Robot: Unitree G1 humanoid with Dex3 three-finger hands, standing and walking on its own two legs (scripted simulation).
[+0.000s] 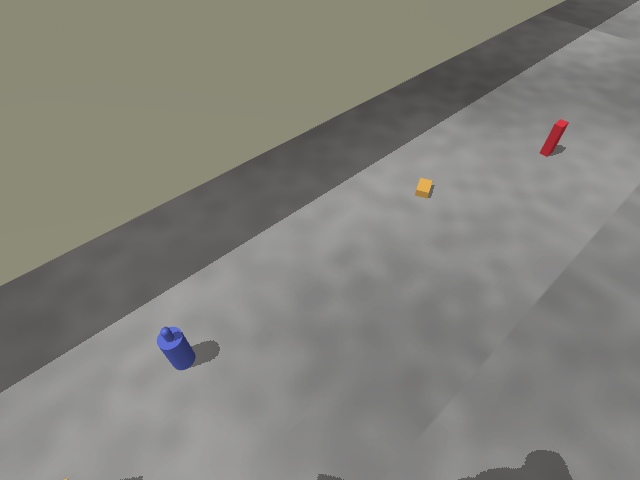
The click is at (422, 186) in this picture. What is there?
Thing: flat box
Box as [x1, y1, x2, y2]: [415, 178, 432, 197]
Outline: 420,178 415,195 427,197 432,181
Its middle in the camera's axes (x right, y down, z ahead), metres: +0.50 -0.24 +1.84
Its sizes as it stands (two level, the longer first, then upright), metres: 0.094 0.060 0.037
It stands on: the floor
